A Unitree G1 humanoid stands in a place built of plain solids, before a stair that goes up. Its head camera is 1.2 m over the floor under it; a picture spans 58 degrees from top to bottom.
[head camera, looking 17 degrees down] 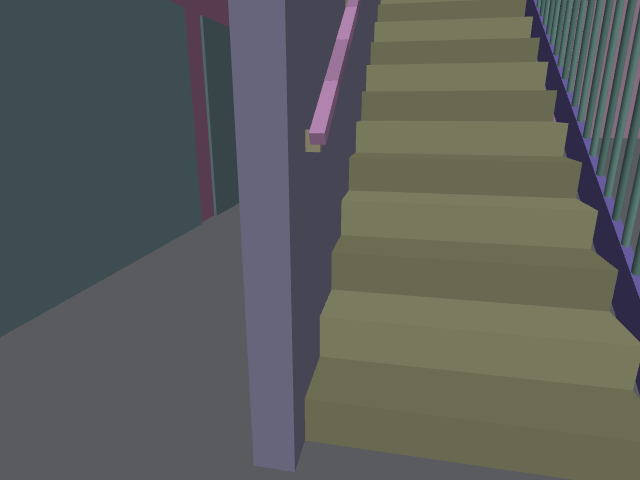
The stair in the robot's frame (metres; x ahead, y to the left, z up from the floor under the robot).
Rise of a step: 0.19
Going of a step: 0.29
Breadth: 1.20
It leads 11 degrees to the right of straight ahead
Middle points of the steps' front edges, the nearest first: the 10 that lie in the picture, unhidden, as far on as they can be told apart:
1.22 -0.53 0.19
1.51 -0.59 0.37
1.79 -0.64 0.56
2.07 -0.70 0.75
2.35 -0.75 0.93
2.63 -0.81 1.12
2.91 -0.86 1.30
3.19 -0.92 1.49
3.48 -0.98 1.68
3.76 -1.03 1.86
